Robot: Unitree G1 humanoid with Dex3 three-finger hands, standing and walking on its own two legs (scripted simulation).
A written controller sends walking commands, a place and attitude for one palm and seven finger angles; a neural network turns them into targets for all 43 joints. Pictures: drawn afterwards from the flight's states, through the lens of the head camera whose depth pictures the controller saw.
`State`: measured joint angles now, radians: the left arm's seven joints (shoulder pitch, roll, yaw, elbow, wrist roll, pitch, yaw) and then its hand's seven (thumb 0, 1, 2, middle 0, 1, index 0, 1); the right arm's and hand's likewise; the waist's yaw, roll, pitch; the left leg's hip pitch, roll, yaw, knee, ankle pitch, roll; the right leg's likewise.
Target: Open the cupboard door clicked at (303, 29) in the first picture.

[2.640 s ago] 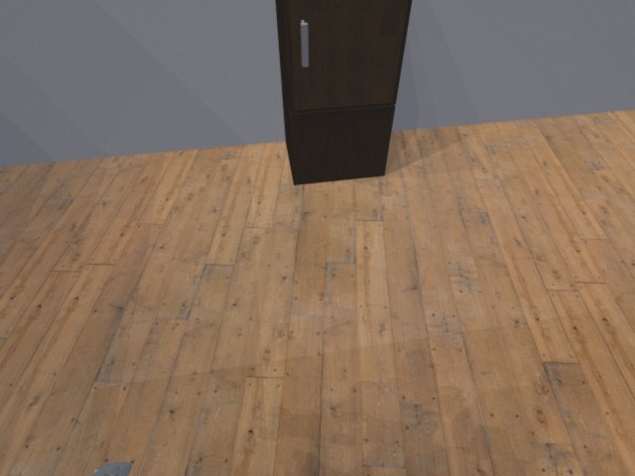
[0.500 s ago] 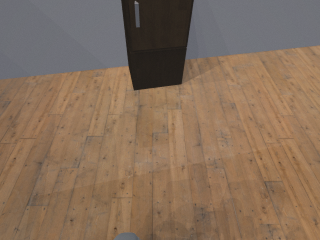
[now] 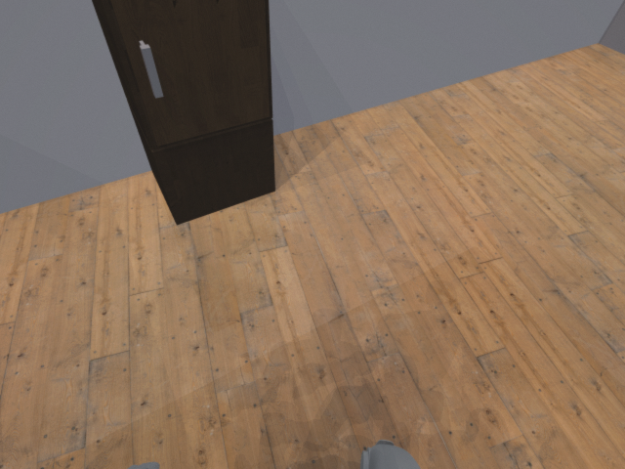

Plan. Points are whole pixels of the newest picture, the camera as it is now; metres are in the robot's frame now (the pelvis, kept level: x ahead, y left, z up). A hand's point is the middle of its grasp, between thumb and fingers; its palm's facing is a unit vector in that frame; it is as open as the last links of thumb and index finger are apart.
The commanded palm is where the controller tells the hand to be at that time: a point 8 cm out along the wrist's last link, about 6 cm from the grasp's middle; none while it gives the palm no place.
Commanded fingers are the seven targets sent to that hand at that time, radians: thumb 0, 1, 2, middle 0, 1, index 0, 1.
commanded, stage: walk to a spot facing it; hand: left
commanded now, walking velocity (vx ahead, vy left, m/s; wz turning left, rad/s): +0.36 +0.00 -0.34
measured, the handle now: (150, 69) +1.13 +0.53 -0.08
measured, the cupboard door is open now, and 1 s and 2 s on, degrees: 0 0 0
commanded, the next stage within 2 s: turn to face it in 0.90 s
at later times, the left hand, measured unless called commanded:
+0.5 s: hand (226, 377) +0.29 +0.16 -0.18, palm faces -0.09 -0.97 -0.23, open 7.1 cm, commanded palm none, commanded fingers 0.00 0.90 0.90 -0.20 -0.30 -0.20 -0.30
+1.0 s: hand (271, 253) +0.56 +0.11 -0.17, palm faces -0.28 -0.94 -0.19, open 7.3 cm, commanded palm none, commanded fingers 0.00 0.90 0.90 -0.20 -0.30 -0.20 -0.30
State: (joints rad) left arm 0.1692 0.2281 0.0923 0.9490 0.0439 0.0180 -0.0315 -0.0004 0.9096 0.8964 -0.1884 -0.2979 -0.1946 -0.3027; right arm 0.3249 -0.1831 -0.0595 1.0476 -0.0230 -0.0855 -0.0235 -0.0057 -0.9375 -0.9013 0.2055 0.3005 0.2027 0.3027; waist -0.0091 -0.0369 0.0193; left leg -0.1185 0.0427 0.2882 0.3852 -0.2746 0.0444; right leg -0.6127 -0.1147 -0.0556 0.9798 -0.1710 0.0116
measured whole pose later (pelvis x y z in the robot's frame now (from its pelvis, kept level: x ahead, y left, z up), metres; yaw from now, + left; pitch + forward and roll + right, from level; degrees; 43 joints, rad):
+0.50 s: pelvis +0.22 -0.04 -0.01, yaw -7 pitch +0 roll -2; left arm 0.25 0.21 0.06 1.05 0.03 -0.05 0.01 -0.03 0.94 0.90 -0.20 -0.30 -0.20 -0.30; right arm 0.26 -0.16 -0.06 1.04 -0.03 -0.02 0.00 0.02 -0.94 -0.90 0.20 0.30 0.20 0.30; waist -0.02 0.01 0.02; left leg -0.51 0.17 0.11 0.83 -0.26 -0.04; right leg -0.15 0.01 -0.12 0.44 -0.29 -0.03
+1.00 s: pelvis +0.44 -0.05 -0.01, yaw -17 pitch +0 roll +0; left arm 0.18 0.18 0.08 1.02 0.03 0.02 -0.03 0.01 0.92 0.90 -0.19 -0.30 -0.20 -0.30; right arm 0.40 -0.09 -0.04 1.11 -0.03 -0.07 -0.01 0.01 -0.91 -0.90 0.21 0.30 0.20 0.30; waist -0.03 -0.01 0.07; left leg 0.01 0.10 0.34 0.37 -0.35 -0.04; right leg -0.55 -0.11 -0.12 0.74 -0.19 0.00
